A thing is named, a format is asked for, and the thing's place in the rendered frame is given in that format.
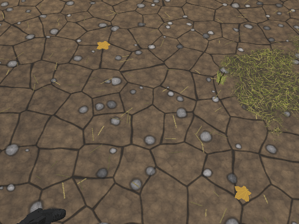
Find robot left hand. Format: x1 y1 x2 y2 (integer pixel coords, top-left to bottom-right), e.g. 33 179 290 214
17 208 66 224

